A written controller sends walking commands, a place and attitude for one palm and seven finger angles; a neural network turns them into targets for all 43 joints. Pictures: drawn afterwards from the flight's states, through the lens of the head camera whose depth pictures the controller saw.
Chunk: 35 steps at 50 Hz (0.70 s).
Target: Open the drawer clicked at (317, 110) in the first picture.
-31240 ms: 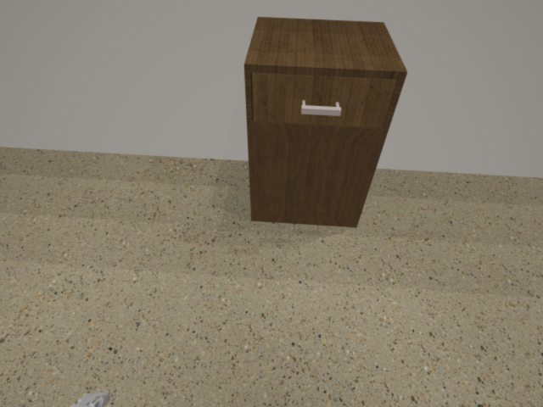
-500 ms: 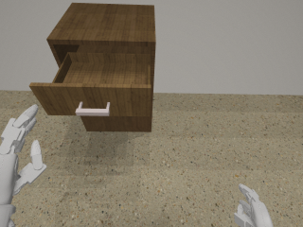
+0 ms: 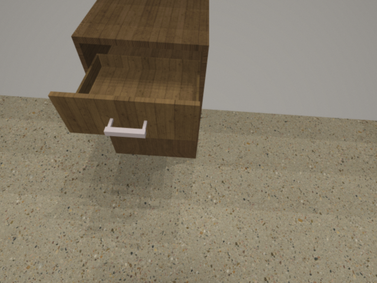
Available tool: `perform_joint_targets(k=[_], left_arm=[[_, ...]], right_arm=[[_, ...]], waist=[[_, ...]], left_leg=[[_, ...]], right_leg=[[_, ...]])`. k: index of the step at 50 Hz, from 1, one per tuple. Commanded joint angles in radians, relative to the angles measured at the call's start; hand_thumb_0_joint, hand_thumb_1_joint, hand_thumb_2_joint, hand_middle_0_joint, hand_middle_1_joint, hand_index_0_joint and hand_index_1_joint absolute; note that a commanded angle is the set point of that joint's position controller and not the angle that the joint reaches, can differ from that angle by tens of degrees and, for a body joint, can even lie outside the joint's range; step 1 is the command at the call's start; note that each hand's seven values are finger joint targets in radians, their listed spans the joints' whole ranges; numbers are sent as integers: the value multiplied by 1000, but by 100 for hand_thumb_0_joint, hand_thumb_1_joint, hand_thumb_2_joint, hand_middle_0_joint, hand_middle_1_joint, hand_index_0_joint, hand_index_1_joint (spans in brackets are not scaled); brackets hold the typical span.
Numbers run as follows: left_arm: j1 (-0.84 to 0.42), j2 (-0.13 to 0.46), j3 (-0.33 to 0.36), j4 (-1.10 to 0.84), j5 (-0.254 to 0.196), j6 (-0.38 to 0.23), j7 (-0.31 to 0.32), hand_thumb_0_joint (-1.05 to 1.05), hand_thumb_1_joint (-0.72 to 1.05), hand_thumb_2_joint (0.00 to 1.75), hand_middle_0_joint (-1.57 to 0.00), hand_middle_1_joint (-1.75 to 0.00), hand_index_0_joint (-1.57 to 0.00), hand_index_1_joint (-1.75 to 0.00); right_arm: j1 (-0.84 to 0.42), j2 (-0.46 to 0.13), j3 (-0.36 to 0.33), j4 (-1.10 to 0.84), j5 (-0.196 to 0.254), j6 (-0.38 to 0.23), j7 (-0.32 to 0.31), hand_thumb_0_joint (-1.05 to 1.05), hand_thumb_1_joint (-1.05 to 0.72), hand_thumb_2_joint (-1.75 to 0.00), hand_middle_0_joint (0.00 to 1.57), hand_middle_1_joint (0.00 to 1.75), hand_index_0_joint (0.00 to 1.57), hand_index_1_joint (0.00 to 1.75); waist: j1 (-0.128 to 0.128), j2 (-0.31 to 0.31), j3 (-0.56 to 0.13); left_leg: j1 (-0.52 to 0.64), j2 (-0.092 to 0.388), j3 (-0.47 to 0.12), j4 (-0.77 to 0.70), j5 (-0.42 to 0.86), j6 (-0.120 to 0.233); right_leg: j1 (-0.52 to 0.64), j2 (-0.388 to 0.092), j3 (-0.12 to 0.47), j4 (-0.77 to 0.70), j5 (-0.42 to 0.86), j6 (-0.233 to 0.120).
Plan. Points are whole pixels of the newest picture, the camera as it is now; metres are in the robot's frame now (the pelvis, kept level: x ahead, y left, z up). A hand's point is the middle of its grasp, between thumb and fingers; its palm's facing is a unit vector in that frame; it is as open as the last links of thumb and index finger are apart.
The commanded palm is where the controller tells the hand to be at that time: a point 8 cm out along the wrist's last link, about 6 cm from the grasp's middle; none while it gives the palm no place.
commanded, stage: let the arm hang, fingers relaxed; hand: left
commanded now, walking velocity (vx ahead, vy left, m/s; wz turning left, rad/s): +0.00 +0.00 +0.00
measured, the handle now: (126, 127) +0.56 +0.25 -0.11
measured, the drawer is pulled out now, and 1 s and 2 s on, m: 0.29 0.29 0.29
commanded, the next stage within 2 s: look to check the result in 0.56 s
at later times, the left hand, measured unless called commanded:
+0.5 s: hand out of the picture +0.03 +0.18 -0.17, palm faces +0.01 -0.98 -0.20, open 7.4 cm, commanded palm none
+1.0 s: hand out of the picture +0.00 +0.16 -0.18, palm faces +0.03 -0.98 -0.17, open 7.4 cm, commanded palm none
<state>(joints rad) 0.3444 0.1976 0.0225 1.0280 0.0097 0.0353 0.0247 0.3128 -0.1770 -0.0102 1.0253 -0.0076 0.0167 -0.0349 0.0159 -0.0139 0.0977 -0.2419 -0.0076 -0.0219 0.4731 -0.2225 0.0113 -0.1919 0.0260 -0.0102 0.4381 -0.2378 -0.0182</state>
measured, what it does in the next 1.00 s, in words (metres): stands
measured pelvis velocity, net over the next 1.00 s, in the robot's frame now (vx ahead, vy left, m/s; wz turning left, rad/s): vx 0.02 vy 0.00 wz -0.02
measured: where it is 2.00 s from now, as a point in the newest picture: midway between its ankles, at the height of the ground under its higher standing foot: outside the picture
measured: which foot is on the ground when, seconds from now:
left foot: down 0.00-1.00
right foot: down 0.00-1.00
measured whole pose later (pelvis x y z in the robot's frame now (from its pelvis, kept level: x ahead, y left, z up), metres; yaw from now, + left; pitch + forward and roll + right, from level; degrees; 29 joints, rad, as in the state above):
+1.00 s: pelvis +0.02 +0.00 +0.00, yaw -1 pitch -1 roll +0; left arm 0.30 0.12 0.01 1.14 0.01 0.00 0.04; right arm 0.30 -0.11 -0.01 1.12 -0.01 0.00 -0.04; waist 0.00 0.00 0.06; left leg -0.17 -0.01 0.00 0.42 -0.23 0.01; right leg -0.14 0.02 0.01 0.41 -0.25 -0.02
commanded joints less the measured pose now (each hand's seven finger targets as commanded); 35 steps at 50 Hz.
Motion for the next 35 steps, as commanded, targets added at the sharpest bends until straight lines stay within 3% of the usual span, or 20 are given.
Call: perform_joint_targets(k=[1,5,16,21,30,35], left_arm=[[8,85,7,-12,1,-30,6,0,90,90,-20,-30,-20,-30],[9,78,-1,30,1,-29,8,0,90,90,-20,-30,-20,-30],[-9,67,3,57,3,-34,14,0,90,90,-20,-30,-20,-30],[-4,58,7,64,2,-37,14,0,90,90,-20,-30,-20,-30],[6,45,8,75,1,-37,15,0,90,90,-20,-30,-20,-30],[18,39,8,80,1,-39,16,0,90,90,-20,-30,-20,-30]], right_arm=[[30,-85,-11,-21,-1,-25,-7,0,-90,-90,20,30,20,30],[42,-79,-8,13,-2,-20,-6,0,-90,-90,20,30,20,30],[51,-53,-7,59,-4,-26,-4,0,-90,-90,20,30,20,30],[58,-43,-7,69,-5,-30,-6,0,-90,-90,20,30,20,30],[72,-32,-6,79,-5,-24,-9,0,-90,-90,20,30,20,30],[80,-30,-8,80,-3,-26,-11,0,-90,-90,20,30,20,30]], waist=[[-13,56,-66],[-16,24,-12],[-17,16,11],[-16,34,-26],[-20,25,2],[-22,27,-25]], left_leg=[[42,91,-82,-118,93,37],[31,89,-82,-141,36,35],[35,86,-67,-156,58,29],[61,83,-57,-143,102,28],[61,83,-56,-138,87,29],[82,86,-52,-130,113,30]], right_leg=[[19,-95,79,-87,74,-31],[-4,-92,83,-108,28,-30],[-12,-95,92,-105,54,-26],[7,-97,92,-100,86,-25],[-9,-96,86,-111,73,-27],[1,-97,83,-106,95,-26]])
